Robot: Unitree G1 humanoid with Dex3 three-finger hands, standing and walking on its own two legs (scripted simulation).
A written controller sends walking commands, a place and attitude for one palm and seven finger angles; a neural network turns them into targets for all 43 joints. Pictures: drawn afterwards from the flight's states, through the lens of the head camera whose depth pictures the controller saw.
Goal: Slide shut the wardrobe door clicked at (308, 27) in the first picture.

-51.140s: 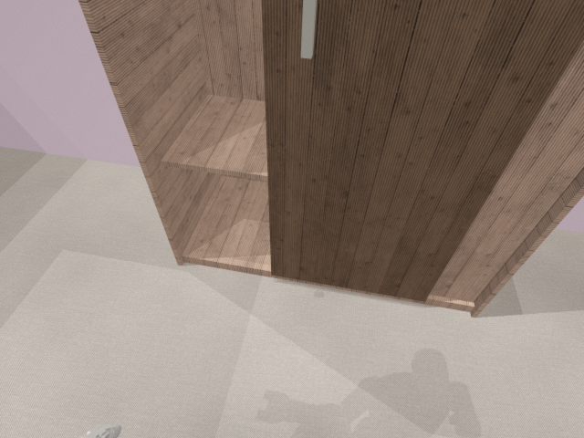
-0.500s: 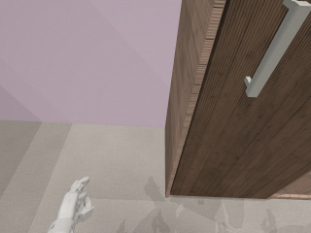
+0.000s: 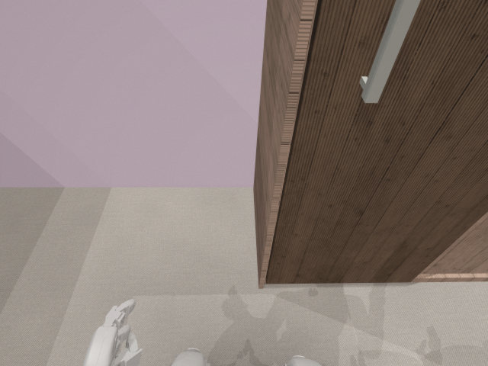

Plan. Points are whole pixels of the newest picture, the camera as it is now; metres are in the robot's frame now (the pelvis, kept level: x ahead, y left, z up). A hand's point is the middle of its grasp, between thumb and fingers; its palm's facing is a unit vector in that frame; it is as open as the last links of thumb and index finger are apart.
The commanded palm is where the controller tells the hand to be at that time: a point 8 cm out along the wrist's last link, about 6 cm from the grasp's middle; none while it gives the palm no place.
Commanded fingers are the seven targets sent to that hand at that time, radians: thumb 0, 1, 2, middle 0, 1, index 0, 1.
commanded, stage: step back with the hand held close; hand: right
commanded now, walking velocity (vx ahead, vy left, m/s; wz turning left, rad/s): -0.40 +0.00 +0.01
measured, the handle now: (387, 34) +0.52 -0.18 +0.30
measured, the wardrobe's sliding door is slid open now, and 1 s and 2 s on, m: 0.01 0.01 0.01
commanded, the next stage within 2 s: stop stepping back and stand still in 0.18 s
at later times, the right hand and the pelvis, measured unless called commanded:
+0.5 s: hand out of the picture +0.03 -0.27 +0.22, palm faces +0.57 +0.74 -0.36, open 7.4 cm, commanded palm -0.06 -0.31 +0.20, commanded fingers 0.00 -0.90 -0.90 0.20 0.30 0.20 0.30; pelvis -0.18 +0.00 -0.05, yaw -4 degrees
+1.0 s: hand out of the picture -0.24 -0.27 +0.24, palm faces +0.42 +0.81 -0.41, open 7.4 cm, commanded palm -0.28 -0.31 +0.20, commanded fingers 0.00 -0.90 -0.90 0.20 0.30 0.20 0.30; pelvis -0.45 -0.03 +0.01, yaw +6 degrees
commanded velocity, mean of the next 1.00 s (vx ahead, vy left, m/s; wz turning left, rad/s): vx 0.21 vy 0.03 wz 0.02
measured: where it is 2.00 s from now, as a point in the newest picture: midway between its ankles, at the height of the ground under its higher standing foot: outside the picture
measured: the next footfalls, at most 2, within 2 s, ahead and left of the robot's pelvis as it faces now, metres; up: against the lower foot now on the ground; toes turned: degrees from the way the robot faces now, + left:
left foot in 0.52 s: -0.04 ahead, +0.10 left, +0.00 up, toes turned -3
right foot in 0.66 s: -0.18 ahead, -0.14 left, +0.00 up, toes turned -2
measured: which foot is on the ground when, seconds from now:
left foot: down 0.00-0.36, up 0.38-0.50, down 0.52-0.64, up 0.66-0.92, down 0.94-1.00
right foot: down 0.00-0.48, up 0.50-0.64, down 0.66-0.88, up 0.90-1.00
